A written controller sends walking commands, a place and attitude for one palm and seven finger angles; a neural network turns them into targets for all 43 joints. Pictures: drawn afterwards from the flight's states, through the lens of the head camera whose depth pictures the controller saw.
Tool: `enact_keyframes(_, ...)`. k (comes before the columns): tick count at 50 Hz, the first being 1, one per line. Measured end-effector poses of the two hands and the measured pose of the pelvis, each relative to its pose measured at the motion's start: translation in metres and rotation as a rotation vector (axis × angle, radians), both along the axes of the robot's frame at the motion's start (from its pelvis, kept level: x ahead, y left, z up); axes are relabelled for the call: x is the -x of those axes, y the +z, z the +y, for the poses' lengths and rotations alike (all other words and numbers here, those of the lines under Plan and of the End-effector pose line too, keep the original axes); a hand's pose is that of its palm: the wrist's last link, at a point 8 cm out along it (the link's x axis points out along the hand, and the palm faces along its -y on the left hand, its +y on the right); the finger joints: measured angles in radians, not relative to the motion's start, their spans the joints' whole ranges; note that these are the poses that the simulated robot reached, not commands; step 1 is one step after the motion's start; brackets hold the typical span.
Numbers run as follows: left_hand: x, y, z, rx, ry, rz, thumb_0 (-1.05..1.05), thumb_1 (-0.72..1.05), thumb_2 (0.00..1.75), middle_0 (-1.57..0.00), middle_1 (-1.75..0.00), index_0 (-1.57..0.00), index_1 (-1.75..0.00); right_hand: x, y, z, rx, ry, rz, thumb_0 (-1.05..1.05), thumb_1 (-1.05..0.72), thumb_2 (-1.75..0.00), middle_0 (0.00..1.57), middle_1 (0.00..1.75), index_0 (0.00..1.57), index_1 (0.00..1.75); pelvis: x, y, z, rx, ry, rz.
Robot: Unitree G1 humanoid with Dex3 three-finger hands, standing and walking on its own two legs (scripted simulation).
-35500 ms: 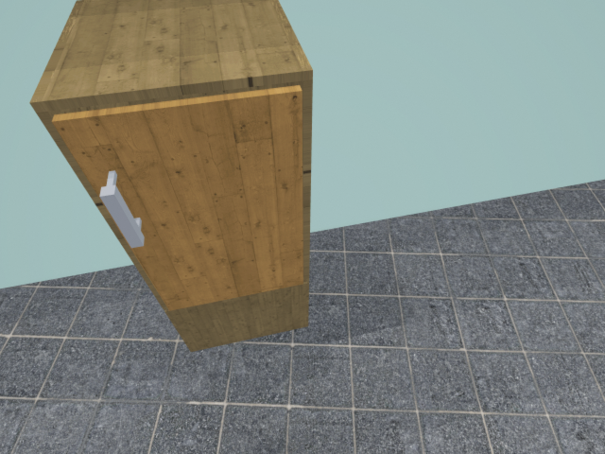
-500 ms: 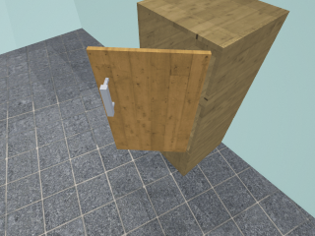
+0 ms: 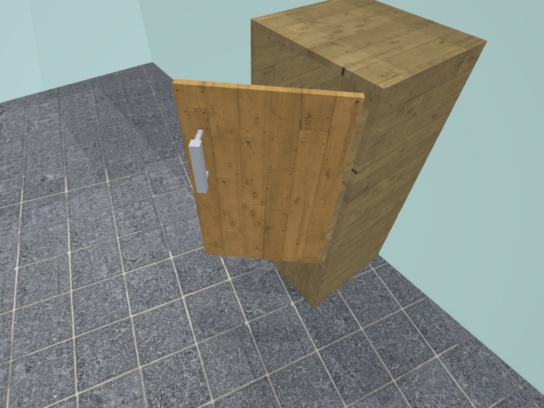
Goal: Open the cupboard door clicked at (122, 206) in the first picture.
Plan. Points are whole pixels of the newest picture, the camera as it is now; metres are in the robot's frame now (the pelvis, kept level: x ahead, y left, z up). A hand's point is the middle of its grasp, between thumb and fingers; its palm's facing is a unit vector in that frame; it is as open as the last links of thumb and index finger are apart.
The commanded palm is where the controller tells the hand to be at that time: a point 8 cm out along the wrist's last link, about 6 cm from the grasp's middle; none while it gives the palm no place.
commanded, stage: come to a stop and stand still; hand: left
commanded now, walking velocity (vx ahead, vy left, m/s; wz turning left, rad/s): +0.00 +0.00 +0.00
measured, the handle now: (201, 161) +0.60 +0.20 -0.01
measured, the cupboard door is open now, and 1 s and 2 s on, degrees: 47 47 47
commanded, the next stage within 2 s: look again from close up in 0.08 s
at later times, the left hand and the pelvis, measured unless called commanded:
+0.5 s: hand out of the picture -0.02 +0.19 -0.19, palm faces +0.05 -0.98 -0.17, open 7.4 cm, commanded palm none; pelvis -0.02 +0.03 -0.01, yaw +1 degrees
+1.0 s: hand out of the picture -0.06 +0.18 -0.19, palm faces +0.07 -0.99 -0.13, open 7.4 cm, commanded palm none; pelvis -0.02 +0.02 -0.01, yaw +1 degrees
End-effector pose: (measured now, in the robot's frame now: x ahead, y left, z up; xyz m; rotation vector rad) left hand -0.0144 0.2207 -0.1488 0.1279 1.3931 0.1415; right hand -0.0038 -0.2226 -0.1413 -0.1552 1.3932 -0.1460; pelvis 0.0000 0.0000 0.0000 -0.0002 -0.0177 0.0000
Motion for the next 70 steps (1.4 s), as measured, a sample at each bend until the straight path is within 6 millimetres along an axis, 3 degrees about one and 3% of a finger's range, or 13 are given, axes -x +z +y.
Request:
enact_keyframes(7, 0.035, -0.002, -0.008, 0.027, 0.024, 0.086, 0.0, 0.91, 0.9, -0.19, -0.3, -0.2, -0.3, 0.025, 0.0, 0.013, -0.014, -0.016, 0.061, 0.01, -0.91, -0.9, 0.2, 0.3, 0.2, 0.3, 0.002, 0.0, 0.004, 0.002, 0.001, -0.001)
enact_keyframes(12, 0.046, -0.003, -0.01, 0.03, 0.013, 0.1, 0.0, 0.9, 0.9, -0.19, -0.3, -0.2, -0.3, 0.025, -0.005, 0.022, -0.03, -0.007, 0.051, 0.01, -0.91, -0.9, 0.2, 0.3, 0.2, 0.3, 0.007, -0.003, 0.01, 0.021, 0.001, 0.0)
enact_keyframes(20, 0.03, -0.011, 0.007, 0.016, 0.019, 0.02, 0.0, 0.9, 0.9, -0.2, -0.3, -0.2, -0.3, 0.01, -0.011, 0.027, -0.008, 0.009, -0.047, 0.02, -0.93, -0.9, 0.2, 0.3, 0.2, 0.3, 0.014, -0.011, 0.022, 0.019, 0.014, -0.017)
enact_keyframes(30, 0.009, -0.006, 0.026, -0.013, 0.014, -0.087, 0.0, 0.9, 0.9, -0.19, -0.29, -0.2, -0.3, -0.004, -0.003, 0.021, 0.017, 0.021, -0.121, 0.02, -0.93, -0.9, 0.2, 0.3, 0.2, 0.3, 0.021, -0.009, 0.026, 0.012, 0.016, -0.011)
enact_keyframes(43, 0.034, -0.011, 0.017, 0.022, 0.02, -0.027, 0.0, 0.9, 0.9, -0.19, -0.29, -0.2, -0.3, 0.004, 0.002, 0.017, 0.025, 0.025, -0.099, 0.01, -0.92, -0.9, 0.2, 0.3, 0.2, 0.3, 0.023, -0.007, 0.022, 0.016, 0.014, -0.011)
enact_keyframes(50, 0.051, -0.015, 0.007, 0.049, 0.049, 0.028, 0.0, 0.9, 0.9, -0.19, -0.29, -0.2, -0.3, 0.014, -0.002, 0.02, 0.014, 0.011, -0.048, 0.01, -0.91, -0.9, 0.2, 0.3, 0.2, 0.3, 0.015, -0.009, 0.02, 0.016, 0.014, -0.006)
enact_keyframes(56, 0.056, -0.018, 0.001, 0.063, 0.072, 0.071, 0.0, 0.9, 0.9, -0.19, -0.29, -0.2, -0.3, 0.009, -0.005, 0.024, 0.004, -0.002, -0.027, 0.01, -0.91, -0.9, 0.2, 0.3, 0.2, 0.3, 0.001, -0.012, 0.019, 0.021, 0.014, -0.003)
enact_keyframes(63, 0.036, -0.019, 0.002, 0.071, 0.061, 0.103, 0.0, 0.9, 0.9, -0.19, -0.29, -0.2, -0.3, -0.011, -0.007, 0.033, 0.002, -0.028, -0.04, 0.01, -0.91, -0.9, 0.2, 0.3, 0.2, 0.3, -0.024, -0.014, 0.023, 0.008, -0.003, 0.012)
enact_keyframes(70, -0.033, -0.012, -0.002, 0.031, 0.007, 0.003, 0.0, 0.91, 0.9, -0.19, -0.29, -0.2, -0.3, -0.01, -0.01, 0.032, -0.021, -0.068, -0.011, 0.01, -0.91, -0.9, 0.2, 0.3, 0.2, 0.3, -0.038, -0.011, 0.01, -0.012, -0.02, -0.003)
